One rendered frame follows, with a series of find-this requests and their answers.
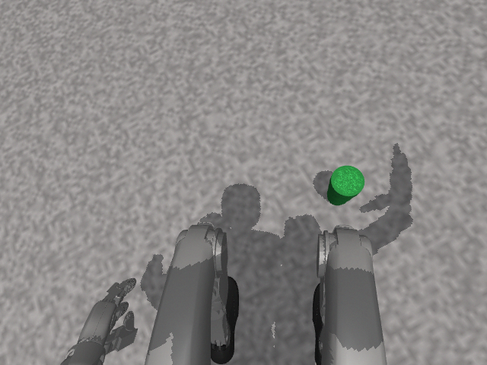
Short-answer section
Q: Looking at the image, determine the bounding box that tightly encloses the cup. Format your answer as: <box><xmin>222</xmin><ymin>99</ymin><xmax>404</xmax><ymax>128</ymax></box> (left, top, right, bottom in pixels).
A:
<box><xmin>327</xmin><ymin>166</ymin><xmax>364</xmax><ymax>205</ymax></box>

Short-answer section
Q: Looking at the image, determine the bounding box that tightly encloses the left robot hand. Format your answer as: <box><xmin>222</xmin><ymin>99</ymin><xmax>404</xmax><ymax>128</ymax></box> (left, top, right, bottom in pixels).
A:
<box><xmin>77</xmin><ymin>278</ymin><xmax>138</xmax><ymax>354</ymax></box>

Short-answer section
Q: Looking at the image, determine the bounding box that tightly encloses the left robot foot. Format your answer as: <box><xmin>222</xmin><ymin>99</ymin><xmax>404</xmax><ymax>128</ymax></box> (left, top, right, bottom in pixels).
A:
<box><xmin>211</xmin><ymin>276</ymin><xmax>239</xmax><ymax>364</ymax></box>

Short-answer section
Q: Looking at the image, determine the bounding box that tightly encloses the left robot arm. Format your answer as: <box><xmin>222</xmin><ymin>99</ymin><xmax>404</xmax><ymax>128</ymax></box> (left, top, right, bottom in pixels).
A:
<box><xmin>60</xmin><ymin>341</ymin><xmax>106</xmax><ymax>365</ymax></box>

